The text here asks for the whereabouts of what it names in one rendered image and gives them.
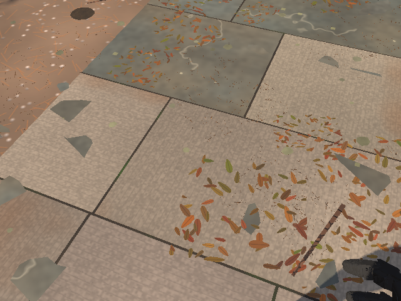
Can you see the right robot hand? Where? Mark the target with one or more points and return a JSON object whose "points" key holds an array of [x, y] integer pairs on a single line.
{"points": [[382, 273]]}

